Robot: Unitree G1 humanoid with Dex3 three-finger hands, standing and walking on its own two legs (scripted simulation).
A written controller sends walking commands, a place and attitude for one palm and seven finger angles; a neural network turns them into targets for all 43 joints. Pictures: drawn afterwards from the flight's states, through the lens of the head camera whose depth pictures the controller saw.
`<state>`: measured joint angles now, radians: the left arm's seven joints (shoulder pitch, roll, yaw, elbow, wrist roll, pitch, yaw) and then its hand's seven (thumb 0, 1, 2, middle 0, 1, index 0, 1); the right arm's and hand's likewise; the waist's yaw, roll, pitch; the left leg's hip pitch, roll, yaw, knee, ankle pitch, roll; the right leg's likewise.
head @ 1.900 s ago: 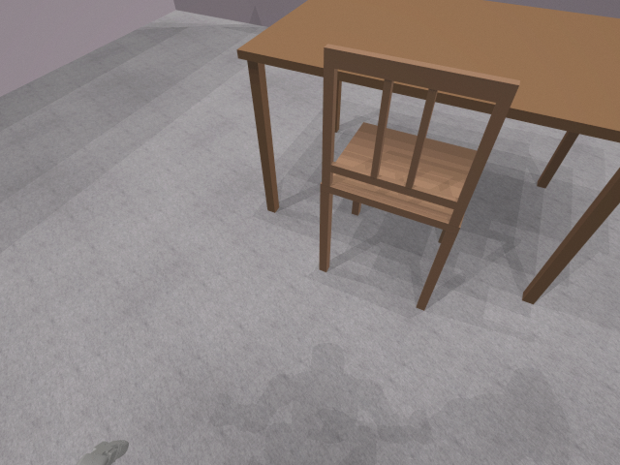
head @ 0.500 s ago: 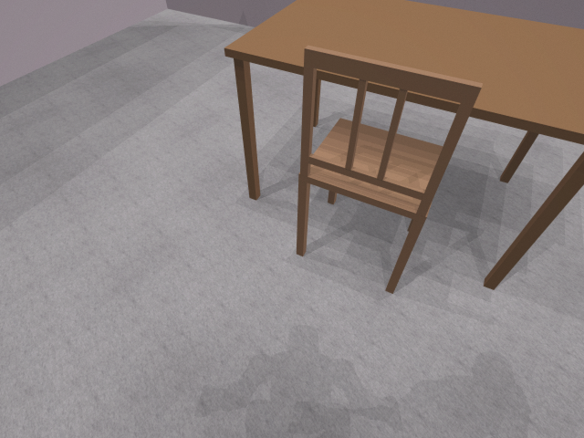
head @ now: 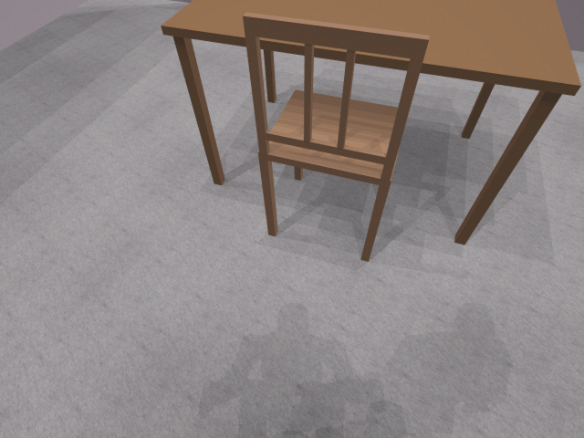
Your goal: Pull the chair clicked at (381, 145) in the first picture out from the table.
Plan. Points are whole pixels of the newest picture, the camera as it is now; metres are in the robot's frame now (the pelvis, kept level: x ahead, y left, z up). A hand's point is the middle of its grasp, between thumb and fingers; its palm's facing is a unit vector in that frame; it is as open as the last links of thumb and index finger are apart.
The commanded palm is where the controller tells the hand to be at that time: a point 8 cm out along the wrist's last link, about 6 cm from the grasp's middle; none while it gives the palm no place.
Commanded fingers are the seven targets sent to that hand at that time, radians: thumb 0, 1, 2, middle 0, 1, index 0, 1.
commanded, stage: turn to face it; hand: left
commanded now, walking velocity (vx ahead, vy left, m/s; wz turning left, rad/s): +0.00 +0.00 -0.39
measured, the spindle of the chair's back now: (308, 96) +0.92 +0.04 -0.06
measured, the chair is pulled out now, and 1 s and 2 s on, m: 0.00 0.00 0.00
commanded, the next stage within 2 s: take the last steps up to it in 0.40 s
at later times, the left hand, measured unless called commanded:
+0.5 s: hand out of the picture +0.06 +0.23 -0.16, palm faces -0.06 -0.97 -0.22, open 7.4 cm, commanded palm none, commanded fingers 0.00 0.90 0.90 -0.20 -0.30 -0.20 -0.30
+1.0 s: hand (209, 414) +0.17 +0.15 -0.15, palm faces -0.18 -0.97 -0.18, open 7.3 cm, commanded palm none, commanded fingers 0.00 0.90 0.90 -0.20 -0.30 -0.20 -0.30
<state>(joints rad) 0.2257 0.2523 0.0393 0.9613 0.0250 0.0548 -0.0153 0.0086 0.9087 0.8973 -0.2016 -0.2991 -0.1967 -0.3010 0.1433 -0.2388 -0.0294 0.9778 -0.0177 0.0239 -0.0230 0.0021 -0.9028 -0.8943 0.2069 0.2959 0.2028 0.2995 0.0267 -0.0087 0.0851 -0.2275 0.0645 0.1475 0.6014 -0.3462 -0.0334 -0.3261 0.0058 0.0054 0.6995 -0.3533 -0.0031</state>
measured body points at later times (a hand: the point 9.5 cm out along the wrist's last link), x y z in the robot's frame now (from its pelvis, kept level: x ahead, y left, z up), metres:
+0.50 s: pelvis -0.01 +0.03 +0.01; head +0.02 +0.05 +0.46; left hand +0.06 +0.28 -0.14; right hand +0.04 -0.23 -0.13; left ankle -0.01 +0.15 -0.73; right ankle +0.01 -0.08 -0.72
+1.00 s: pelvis +0.05 +0.00 +0.01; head +0.05 +0.00 +0.46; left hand +0.18 +0.20 -0.13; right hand -0.12 -0.18 -0.14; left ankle +0.01 +0.13 -0.67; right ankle +0.03 -0.10 -0.72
